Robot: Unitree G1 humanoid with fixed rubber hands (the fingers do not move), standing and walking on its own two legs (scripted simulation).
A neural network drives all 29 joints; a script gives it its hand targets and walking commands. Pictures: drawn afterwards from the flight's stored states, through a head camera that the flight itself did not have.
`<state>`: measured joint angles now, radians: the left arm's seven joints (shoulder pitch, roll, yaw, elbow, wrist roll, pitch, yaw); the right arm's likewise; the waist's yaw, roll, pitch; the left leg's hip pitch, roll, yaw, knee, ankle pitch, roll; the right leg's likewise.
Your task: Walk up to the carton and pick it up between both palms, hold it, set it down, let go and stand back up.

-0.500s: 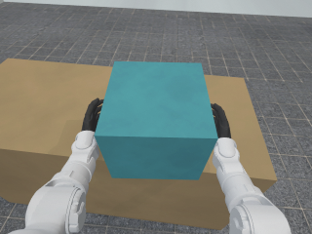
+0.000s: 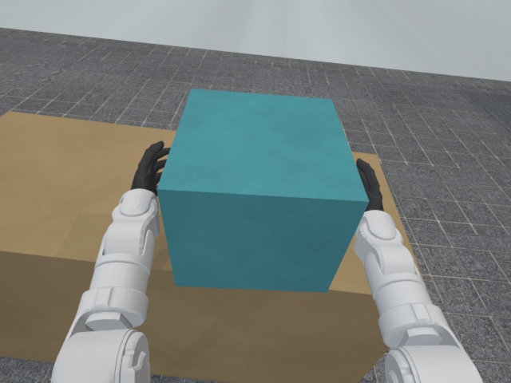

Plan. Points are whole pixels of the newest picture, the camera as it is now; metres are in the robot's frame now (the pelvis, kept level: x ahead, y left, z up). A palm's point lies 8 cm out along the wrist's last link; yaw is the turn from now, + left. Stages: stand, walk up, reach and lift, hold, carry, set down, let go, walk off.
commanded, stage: reach and lift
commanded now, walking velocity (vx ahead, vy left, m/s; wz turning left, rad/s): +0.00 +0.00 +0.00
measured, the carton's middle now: (257, 188) +0.44 -0.01 +0.11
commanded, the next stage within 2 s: hold in 1.28 s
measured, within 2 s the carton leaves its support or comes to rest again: neither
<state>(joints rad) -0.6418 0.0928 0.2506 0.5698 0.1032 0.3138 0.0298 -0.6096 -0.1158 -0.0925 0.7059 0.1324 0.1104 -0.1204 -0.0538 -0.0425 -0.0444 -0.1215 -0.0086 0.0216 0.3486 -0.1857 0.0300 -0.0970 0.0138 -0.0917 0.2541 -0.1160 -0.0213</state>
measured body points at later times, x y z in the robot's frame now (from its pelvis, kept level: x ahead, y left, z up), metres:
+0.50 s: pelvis -0.02 +0.00 +0.00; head -0.05 +0.02 +0.45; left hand +0.38 +0.16 +0.16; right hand +0.36 -0.19 +0.15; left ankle +0.00 +0.09 -0.75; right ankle +0.02 -0.11 -0.75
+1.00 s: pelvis +0.00 +0.00 +0.00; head -0.05 +0.02 +0.45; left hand +0.38 +0.17 +0.17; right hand +0.36 -0.19 +0.16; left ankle +0.00 +0.09 -0.75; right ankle +0.02 -0.11 -0.75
